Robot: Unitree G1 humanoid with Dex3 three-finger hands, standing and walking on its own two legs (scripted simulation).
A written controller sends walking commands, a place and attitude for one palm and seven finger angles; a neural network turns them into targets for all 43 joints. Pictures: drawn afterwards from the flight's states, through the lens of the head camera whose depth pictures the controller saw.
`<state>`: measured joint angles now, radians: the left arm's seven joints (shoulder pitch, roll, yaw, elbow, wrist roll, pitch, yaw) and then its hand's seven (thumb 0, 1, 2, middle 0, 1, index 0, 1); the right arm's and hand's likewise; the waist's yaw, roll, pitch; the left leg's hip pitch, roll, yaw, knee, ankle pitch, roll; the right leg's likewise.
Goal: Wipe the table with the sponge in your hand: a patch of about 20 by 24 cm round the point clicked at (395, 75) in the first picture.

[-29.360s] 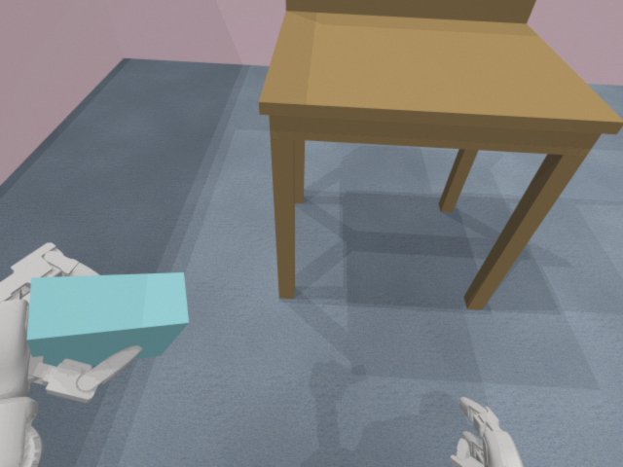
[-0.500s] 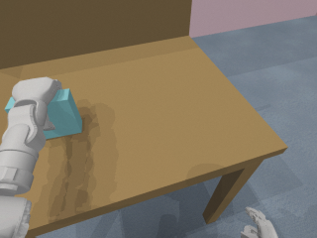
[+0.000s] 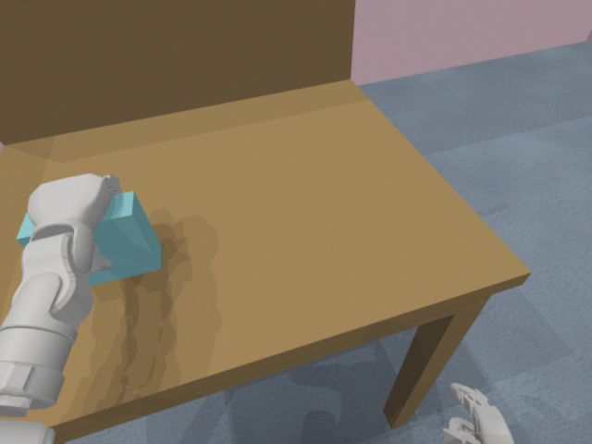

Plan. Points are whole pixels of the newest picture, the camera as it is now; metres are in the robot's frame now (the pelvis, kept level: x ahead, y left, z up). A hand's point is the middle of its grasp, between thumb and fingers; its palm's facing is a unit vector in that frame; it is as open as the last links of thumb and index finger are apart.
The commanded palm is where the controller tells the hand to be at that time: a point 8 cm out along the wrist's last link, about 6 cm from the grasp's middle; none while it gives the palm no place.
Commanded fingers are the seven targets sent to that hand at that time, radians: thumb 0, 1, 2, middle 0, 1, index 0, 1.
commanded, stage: wipe back along the first lane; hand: left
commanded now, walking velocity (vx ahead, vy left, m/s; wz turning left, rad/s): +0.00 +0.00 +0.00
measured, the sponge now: (104, 251) +0.33 +0.32 +0.09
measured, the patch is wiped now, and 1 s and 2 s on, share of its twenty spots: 1.00 1.00 1.00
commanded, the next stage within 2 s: lift the sponge slowly off the table in 1.18 s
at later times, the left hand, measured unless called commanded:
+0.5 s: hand (87, 255) +0.30 +0.31 +0.13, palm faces -0.01 -0.02 -1.00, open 9.5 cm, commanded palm +0.26 +0.29 +0.16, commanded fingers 0.00 0.10 1.30 -1.20 -1.60 -1.20 -1.60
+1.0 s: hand (80, 286) +0.25 +0.29 +0.13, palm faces +0.07 -0.03 -1.00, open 9.5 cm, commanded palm +0.20 +0.27 +0.16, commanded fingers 0.00 0.10 1.30 -1.20 -1.60 -1.20 -1.60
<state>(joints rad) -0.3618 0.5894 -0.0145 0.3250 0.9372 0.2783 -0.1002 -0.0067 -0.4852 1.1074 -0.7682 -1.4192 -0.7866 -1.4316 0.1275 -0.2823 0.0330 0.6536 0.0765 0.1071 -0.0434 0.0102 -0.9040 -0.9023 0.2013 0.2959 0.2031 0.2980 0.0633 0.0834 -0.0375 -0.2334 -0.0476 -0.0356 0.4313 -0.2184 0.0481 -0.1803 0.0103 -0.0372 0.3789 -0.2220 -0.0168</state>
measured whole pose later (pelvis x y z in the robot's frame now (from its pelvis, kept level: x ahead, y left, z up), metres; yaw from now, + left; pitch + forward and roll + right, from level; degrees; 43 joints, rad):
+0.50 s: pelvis -0.01 -0.02 +0.00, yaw +0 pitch +0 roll -1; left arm -0.21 0.62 0.03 0.20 0.91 0.30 -0.11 0.00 -0.48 1.10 -0.76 -1.43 -0.78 -1.44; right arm 0.12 -0.30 0.04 0.63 0.08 0.11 -0.06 0.01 -0.90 -0.90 0.20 0.30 0.20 0.30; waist 0.06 0.10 -0.04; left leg -0.24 -0.02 -0.04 0.48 -0.24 0.02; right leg -0.19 0.04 -0.04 0.44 -0.24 -0.04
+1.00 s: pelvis -0.01 -0.01 -0.01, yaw -1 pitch -1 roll -1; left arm 0.05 0.58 0.02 -0.13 0.88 0.38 -0.07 0.01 -0.47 1.10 -0.75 -1.44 -0.77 -1.45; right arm 0.08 -0.28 0.04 0.60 0.08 0.09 -0.04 0.01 -0.90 -0.90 0.20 0.30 0.20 0.30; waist 0.09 0.11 -0.05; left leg -0.24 -0.03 -0.02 0.52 -0.26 0.03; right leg -0.20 0.03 -0.03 0.48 -0.27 -0.03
